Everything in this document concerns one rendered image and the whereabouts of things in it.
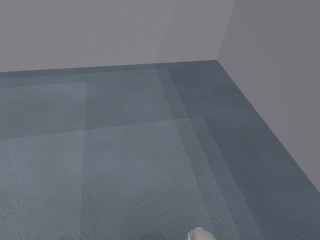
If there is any robot right thigh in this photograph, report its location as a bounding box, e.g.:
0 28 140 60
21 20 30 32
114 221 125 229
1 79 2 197
186 229 216 240

